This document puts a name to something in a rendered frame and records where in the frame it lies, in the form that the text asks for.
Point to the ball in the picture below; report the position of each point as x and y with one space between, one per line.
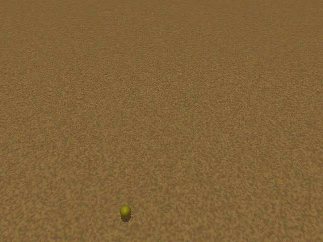
125 211

